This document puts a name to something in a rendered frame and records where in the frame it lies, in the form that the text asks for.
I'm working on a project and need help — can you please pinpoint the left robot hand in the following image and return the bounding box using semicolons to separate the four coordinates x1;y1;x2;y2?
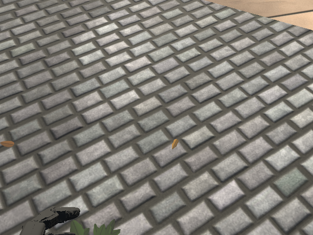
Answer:
20;206;80;235

